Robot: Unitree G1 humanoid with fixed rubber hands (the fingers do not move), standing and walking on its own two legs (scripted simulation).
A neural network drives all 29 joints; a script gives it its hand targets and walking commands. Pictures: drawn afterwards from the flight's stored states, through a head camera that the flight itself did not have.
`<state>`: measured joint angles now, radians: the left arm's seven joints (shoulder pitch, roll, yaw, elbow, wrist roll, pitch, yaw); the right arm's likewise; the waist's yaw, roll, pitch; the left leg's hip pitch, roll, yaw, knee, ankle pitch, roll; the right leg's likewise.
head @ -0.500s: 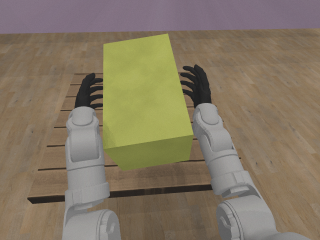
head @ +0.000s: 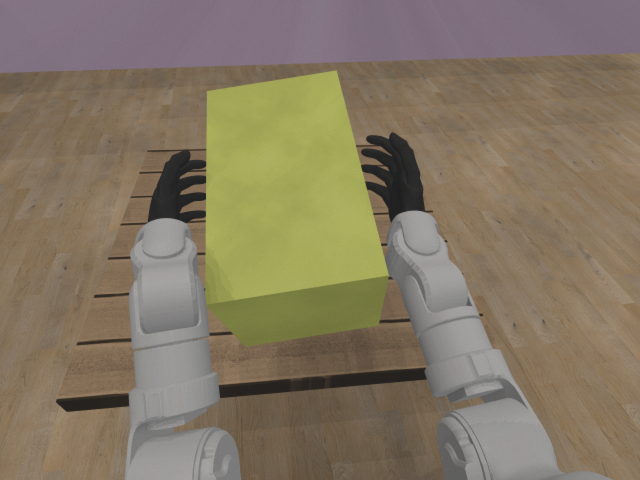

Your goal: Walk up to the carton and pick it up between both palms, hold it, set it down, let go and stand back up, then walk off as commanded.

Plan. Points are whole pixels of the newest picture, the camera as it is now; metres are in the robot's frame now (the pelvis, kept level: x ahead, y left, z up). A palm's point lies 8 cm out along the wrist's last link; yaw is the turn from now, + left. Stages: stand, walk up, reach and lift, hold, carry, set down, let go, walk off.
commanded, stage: hold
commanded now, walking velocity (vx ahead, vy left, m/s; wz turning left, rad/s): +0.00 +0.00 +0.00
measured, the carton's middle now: (291, 206) +0.42 -0.01 +0.14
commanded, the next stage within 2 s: none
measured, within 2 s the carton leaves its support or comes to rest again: neither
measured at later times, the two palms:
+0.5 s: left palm (170, 217) +0.36 +0.13 +0.19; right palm (403, 198) +0.36 -0.13 +0.19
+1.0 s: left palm (172, 219) +0.36 +0.13 +0.18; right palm (403, 199) +0.36 -0.14 +0.19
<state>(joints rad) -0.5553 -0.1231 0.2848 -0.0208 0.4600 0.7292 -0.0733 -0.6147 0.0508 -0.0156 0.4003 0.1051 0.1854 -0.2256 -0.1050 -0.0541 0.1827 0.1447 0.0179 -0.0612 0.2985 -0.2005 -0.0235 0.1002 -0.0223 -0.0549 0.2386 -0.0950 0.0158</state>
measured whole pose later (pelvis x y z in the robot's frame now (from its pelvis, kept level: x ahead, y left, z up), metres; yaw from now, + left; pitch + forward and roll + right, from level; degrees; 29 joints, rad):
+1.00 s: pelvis +0.00 +0.00 +0.00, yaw +0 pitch -13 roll -1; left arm -0.59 -0.12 0.30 0.03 0.47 0.73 -0.07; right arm -0.66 0.06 -0.05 0.46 0.09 0.19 -0.21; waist -0.10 -0.06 0.17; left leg 0.12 0.02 -0.06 0.29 -0.19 -0.03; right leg 0.08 -0.02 -0.06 0.24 -0.09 0.01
